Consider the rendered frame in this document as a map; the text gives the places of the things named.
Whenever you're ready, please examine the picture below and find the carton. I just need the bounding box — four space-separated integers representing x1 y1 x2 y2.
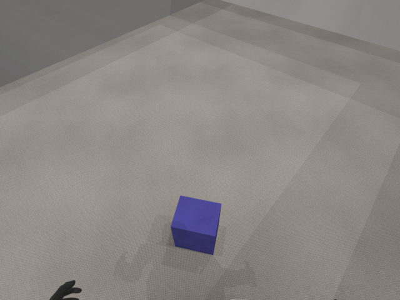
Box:
171 196 221 255

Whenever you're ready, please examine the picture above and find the left robot hand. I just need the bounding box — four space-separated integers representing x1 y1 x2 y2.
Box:
50 280 82 300

